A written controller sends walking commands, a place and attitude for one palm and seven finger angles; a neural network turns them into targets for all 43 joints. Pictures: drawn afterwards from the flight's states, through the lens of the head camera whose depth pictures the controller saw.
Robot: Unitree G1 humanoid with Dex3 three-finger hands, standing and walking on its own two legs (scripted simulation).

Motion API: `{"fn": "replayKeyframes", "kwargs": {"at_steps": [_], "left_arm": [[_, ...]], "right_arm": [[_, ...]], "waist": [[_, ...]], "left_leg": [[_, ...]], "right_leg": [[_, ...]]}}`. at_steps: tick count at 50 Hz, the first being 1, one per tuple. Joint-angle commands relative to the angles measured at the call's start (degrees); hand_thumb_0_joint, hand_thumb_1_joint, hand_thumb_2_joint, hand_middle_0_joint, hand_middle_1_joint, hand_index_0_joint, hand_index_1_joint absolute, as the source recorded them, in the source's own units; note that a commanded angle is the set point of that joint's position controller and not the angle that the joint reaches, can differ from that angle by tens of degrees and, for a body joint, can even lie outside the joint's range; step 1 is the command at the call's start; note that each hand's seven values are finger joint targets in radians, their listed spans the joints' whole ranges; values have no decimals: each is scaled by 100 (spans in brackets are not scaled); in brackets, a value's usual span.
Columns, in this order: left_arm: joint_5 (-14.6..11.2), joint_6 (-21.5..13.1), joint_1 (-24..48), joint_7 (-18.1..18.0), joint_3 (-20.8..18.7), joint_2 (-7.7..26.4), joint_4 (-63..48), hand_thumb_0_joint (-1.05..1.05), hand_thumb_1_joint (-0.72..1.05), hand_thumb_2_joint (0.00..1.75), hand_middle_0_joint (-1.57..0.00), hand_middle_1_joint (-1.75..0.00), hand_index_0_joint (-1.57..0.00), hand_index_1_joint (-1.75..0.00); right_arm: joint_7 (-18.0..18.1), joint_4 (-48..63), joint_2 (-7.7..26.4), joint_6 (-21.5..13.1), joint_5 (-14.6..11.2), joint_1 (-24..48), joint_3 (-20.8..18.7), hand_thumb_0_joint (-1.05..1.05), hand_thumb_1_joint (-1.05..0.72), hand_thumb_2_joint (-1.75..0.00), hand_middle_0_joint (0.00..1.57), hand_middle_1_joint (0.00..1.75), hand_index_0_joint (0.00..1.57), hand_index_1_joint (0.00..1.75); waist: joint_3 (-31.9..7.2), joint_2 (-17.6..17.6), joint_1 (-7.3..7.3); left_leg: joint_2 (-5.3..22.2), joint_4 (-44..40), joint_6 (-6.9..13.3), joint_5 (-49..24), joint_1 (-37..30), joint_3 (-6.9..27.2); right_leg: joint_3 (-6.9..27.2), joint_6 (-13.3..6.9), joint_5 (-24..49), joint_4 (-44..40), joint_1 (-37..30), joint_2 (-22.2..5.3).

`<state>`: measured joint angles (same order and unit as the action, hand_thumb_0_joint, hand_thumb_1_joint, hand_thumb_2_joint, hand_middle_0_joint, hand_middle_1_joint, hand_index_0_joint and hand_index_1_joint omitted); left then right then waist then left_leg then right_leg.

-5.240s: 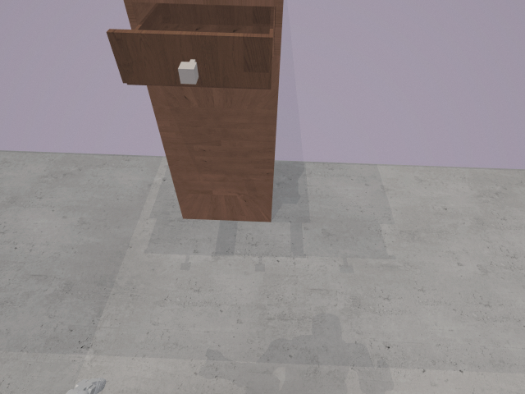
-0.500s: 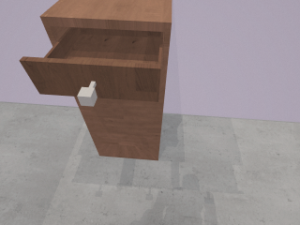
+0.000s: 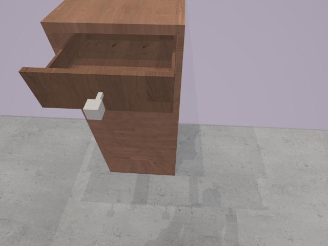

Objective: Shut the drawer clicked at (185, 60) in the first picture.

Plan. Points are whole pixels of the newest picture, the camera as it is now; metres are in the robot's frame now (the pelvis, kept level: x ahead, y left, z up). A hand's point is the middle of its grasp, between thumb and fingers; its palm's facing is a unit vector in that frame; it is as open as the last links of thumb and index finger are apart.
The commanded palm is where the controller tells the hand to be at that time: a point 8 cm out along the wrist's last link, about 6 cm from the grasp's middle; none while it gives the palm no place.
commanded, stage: come to a stop and stand still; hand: left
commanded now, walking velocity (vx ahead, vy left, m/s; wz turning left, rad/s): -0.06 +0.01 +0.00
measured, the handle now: (96, 104) +0.42 +0.20 +0.12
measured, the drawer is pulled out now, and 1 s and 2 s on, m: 0.20 0.20 0.20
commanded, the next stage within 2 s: look again from close up in 1.00 s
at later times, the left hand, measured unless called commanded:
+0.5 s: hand out of the picture +0.03 +0.18 -0.17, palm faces +0.02 -0.98 -0.22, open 7.3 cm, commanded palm none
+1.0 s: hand out of the picture +0.02 +0.16 -0.17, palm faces +0.04 -0.98 -0.20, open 7.3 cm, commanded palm none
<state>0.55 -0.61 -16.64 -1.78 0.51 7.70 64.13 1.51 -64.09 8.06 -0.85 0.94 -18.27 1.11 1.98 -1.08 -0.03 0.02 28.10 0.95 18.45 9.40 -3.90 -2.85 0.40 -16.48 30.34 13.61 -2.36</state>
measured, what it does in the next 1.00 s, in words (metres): stands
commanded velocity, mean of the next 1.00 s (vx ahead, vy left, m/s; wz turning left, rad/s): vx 0.00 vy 0.00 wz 0.00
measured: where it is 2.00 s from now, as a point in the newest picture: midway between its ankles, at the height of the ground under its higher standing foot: outside the picture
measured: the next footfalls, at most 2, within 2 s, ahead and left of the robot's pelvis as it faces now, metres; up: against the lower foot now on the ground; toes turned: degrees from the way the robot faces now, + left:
none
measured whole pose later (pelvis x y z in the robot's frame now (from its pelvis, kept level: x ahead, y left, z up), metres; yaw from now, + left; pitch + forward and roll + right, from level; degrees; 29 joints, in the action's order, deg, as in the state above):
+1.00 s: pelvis +0.02 -0.02 +0.00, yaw +1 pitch -1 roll +0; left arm 0.4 -0.5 -15.7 -2.0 0.0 8.4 64.1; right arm 2.3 -65.7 7.5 -0.9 0.8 -15.9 0.6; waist 2.2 -0.2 -0.1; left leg 1.2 26.0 -0.6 19.2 6.1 -3.0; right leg -3.9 -0.8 -18.0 29.0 10.4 -1.2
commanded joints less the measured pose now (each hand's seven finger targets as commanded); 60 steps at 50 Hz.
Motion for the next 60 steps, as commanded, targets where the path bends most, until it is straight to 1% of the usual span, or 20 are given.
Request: {"fn": "replayKeyframes", "kwargs": {"at_steps": [1, 2, 3, 4, 5, 6, 7, 8, 11, 14, 16, 27, 35, 38, 42, 43, 47, 53, 57, 60], "left_arm": [[7, -267, -382, -156, -93, 827, -263, 0, 90, 90, -20, -30, -20, -30], [2, -265, -253, -138, -89, 763, -277, 0, 90, 90, -20, -30, -20, -30], [-7, -246, -242, -118, -100, 732, -323, 0, 90, 90, -20, -30, -20, -30], [-13, -225, -289, -106, -88, 712, -307, 0, 90, 90, -20, -30, -20, -30], [-22, -204, -358, -99, -81, 672, -281, 0, 90, 90, -20, -30, -20, -30], [-16, -189, -357, -96, -72, 642, -254, 0, 90, 90, -20, -30, -20, -30], [-13, -177, -335, -91, -78, 637, -247, 0, 90, 90, -20, -30, -20, -30], [-4, -162, -322, -85, -75, 620, -231, 0, 90, 90, -20, -30, -20, -30], [-8, -125, -252, -75, -73, 596, -259, 0, 90, 90, -20, -30, -20, -30], [-2, -82, -219, -63, -82, 609, -286, 0, 90, 90, -20, -30, -20, -30], [1, -66, -198, -58, -101, 635, -297, 0, 90, 90, -20, -30, -20, -30], [-5, -72, -188, -46, -140, 670, -296, 0, 90, 90, -20, -30, -20, -30], [5, -79, -227, -50, -152, 639, -225, 0, 90, 90, -20, -30, -20, -30], [10, -79, -226, -54, -152, 642, -206, 0, 90, 90, -20, -30, -20, -30], [6, -88, -241, -52, -156, 641, -194, 0, 90, 90, -20, -30, -20, -30], [11, -83, -240, -54, -158, 633, -198, 0, 90, 90, -20, -30, -20, -30], [9, -95, -268, -49, -160, 646, -182, 0, 90, 90, -20, -30, -20, -30], [17, -80, -260, -48, -160, 612, -191, 0, 90, 90, -20, -30, -20, -30], [9, -91, -291, -43, -159, 612, -176, 0, 90, 90, -20, -30, -20, -30], [10, -95, -303, -46, -160, 631, -179, 0, 90, 90, -20, -30, -20, -30]], "right_arm": [[-43, 602, 332, -82, -53, -142, -110, 0, -90, -90, 20, 30, 20, 30], [-56, 497, 344, -107, -51, -378, -91, 0, -90, -90, 20, 30, 20, 30], [-60, 439, 361, -140, -22, -475, -93, 0, -90, -90, 20, 30, 20, 30], [-41, 410, 409, -159, -14, -425, -89, 0, -90, -90, 20, 30, 20, 30], [-12, 423, 435, -164, -15, -391, -87, 0, -90, -90, 20, 30, 20, 30], [9, 436, 452, -160, -20, -357, -100, 0, -90, -90, 20, 30, 20, 30], [20, 445, 471, -154, -26, -374, -101, 0, -90, -90, 20, 30, 20, 30], [27, 422, 485, -143, -23, -403, -102, 0, -90, -90, 20, 30, 20, 30], [33, 395, 538, -115, -26, -338, -106, 0, -90, -90, 20, 30, 20, 30], [27, 337, 565, -105, -16, -302, -93, 0, -90, -90, 20, 30, 20, 30], [29, 308, 577, -101, -12, -254, -85, 0, -90, -90, 20, 30, 20, 30], [50, 145, 580, -113, -14, -233, -93, 0, -90, -90, 20, 30, 20, 30], [67, 25, 485, -103, -23, -230, -98, 0, -90, -90, 20, 30, 20, 30], [72, -14, 455, -91, -26, -253, -101, 0, -90, -90, 20, 30, 20, 30], [77, -31, 448, -88, -25, -263, -107, 0, -90, -90, 20, 30, 20, 30], [77, -48, 419, -84, -26, -253, -108, 0, -90, -90, 20, 30, 20, 30], [83, -47, 407, -80, -23, -237, -110, 0, -90, -90, 20, 30, 20, 30], [86, -72, 376, -77, -26, -232, -113, 0, -90, -90, 20, 30, 20, 30], [89, -75, 403, -90, -21, -228, -114, 0, -90, -90, 20, 30, 20, 30], [89, -78, 394, -80, -25, -225, -116, 0, -90, -90, 20, 30, 20, 30]], "waist": [[-86, 605, -114], [-150, 277, -203], [-193, -480, -132], [-179, -695, -85], [-229, -695, -41], [-142, -566, -37], [-147, -335, -45], [-26, -86, -49], [198, 212, -44], [400, 35, -19], [443, 49, 1], [58, 109, 15], [98, 63, 16], [146, 178, 7], [50, 117, 4], [135, 129, 6], [100, 131, 8], [177, 99, 9], [60, 107, 24], [102, 151, 26]], "left_leg": [[285, 25, -19, -72, 423, 405], [419, -138, 15, -712, 324, 501], [520, -208, 79, -1292, 311, 505], [595, -231, 109, -1781, 351, 550], [629, -260, 136, -1974, 322, 566], [636, -254, 140, -2043, 303, 548], [638, -273, 132, -2013, 279, 525], [659, -287, 149, -2000, 331, 545], [617, -444, 142, -1588, 336, 525], [610, -629, 158, -1388, 393, 532], [600, -676, 158, -1314, 394, 525], [599, -657, 139, -1571, 51, 449], [591, -612, 118, -1620, 14, 408], [590, -618, 106, -1553, 30, 411], [583, -580, 88, -1562, -9, 396], [582, -597, 92, -1535, 22, 400], [579, -563, 71, -1529, 3, 385], [595, -619, 79, -1488, 19, 417], [602, -603, 72, -1612, -41, 404], [588, -586, 55, -1520, -3, 397]], "right_leg": [[956, -413, 1891, -704, -169, -935], [700, -427, 1542, -506, -87, -694], [510, -403, 1512, -320, -177, -522], [417, -372, 1515, -212, -321, -427], [386, -359, 1429, -208, -416, -380], [381, -357, 1463, -227, -398, -356], [357, -348, 1556, -232, -446, -360], [307, -326, 1541, -248, -428, -348], [339, -291, 1505, -337, -343, -360], [330, -267, 1147, -382, -281, -317], [335, -255, 1093, -419, -292, -323], [369, -263, 1588, -404, -510, -382], [396, -286, 1786, -443, -511, -411], [388, -291, 1831, -459, -519, -410], [401, -302, 1942, -482, -568, -441], [379, -300, 1880, -496, -539, -430], [414, -316, 2044, -526, -550, -466], [395, -303, 1774, -587, -490, -413], [395, -303, 1940, -576, -549, -447], [393, -303, 1968, -605, -549, -461]]}}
